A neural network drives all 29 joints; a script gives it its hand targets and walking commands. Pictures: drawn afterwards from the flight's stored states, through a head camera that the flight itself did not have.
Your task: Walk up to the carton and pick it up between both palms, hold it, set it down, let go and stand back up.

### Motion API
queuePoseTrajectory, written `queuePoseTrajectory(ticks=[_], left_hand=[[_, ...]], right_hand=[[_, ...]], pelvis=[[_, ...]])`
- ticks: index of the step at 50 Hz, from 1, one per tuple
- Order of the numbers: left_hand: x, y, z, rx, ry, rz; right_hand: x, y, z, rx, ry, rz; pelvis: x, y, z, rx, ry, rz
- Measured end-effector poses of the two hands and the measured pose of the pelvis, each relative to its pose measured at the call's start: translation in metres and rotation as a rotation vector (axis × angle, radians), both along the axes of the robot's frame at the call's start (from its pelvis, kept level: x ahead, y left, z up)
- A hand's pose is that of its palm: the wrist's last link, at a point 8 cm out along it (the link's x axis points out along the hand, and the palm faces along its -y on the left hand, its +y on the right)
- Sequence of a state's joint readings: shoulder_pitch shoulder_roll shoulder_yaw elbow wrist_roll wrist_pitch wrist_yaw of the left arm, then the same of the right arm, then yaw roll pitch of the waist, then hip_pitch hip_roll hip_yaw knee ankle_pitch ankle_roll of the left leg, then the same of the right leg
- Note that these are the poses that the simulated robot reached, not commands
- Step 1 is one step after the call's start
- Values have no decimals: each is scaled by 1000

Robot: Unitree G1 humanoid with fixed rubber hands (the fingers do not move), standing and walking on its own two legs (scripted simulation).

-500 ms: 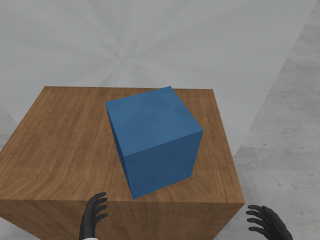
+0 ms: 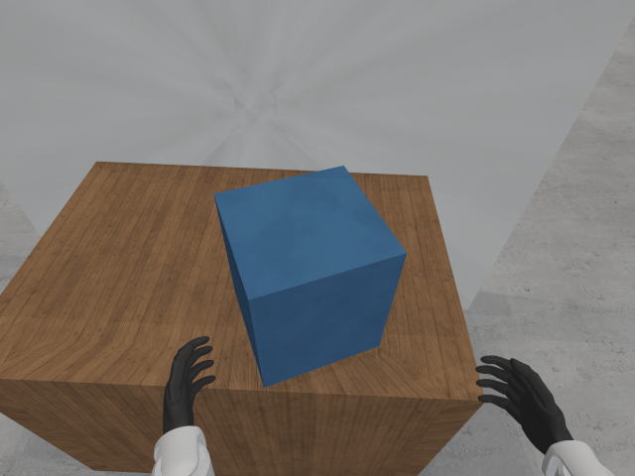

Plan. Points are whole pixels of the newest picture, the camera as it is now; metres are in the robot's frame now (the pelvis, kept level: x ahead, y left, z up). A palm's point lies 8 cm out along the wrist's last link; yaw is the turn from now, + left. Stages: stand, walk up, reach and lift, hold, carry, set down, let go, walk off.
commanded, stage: reach and lift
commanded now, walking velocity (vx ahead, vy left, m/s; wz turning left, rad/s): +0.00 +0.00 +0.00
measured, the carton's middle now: (303, 276) +0.42 +0.08 -0.02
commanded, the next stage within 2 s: none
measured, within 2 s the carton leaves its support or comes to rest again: neither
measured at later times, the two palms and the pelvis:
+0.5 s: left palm (167, 367) +0.22 +0.22 +0.03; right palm (519, 355) +0.29 -0.21 +0.02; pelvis +0.01 +0.00 +0.01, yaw +0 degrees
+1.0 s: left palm (166, 308) +0.28 +0.23 +0.08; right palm (505, 287) +0.36 -0.19 +0.07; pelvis +0.00 +0.00 +0.01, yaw +1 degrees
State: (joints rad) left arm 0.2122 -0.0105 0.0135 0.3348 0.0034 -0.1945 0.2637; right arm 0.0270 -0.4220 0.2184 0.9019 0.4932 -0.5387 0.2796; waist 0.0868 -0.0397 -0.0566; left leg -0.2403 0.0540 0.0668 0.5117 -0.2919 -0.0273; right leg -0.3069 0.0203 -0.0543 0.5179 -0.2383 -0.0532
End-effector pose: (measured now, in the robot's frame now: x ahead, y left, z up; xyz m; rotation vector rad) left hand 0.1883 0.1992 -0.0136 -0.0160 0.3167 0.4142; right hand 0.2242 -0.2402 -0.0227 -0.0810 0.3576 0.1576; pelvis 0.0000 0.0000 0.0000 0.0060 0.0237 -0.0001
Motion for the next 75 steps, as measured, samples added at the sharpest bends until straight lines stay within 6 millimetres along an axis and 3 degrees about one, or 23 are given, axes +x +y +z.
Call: queuePoseTrajectory(ticks=[18, 36, 48, 75], left_hand=[[24, 16, 27, 7, -13, 16], [54, 26, 65, 4, -27, 25], [84, 26, 85, 5, -19, 6], [114, 54, 147, -10, -24, 34]], right_hand=[[49, 19, 30, 14, -44, 19], [96, 40, 70, 32, -94, 48], [130, 46, 88, 31, -87, 43], [206, 86, 156, 45, -111, 80]], pelvis=[[7, 4, 7, -13, 5, 2], [0, 2, 12, -11, 7, 1], [1, -1, 13, -8, 21, 11], [0, -4, 13, -13, 58, 30]])
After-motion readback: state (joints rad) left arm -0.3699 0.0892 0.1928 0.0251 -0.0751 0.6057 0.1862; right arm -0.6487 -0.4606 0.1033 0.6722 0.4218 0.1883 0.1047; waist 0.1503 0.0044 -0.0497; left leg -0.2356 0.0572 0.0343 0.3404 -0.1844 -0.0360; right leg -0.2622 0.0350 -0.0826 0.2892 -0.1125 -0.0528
